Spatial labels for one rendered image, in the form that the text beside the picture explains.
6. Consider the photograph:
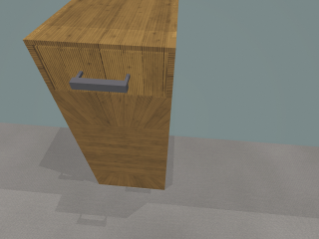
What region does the handle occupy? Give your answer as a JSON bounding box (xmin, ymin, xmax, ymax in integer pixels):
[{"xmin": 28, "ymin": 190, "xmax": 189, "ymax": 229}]
[{"xmin": 69, "ymin": 71, "xmax": 131, "ymax": 94}]

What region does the cabinet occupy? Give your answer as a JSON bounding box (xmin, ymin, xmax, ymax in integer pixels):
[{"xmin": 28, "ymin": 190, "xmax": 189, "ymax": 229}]
[{"xmin": 23, "ymin": 0, "xmax": 179, "ymax": 190}]

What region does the drawer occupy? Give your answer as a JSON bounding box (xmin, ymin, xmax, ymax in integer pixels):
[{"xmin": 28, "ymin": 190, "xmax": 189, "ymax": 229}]
[{"xmin": 34, "ymin": 45, "xmax": 168, "ymax": 97}]

